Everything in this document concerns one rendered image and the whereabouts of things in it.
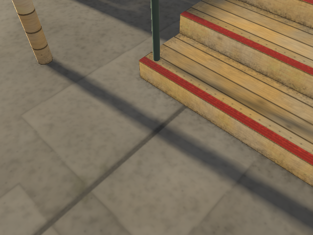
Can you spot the stairs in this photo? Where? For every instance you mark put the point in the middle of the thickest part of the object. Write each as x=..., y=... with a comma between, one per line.
x=247, y=67

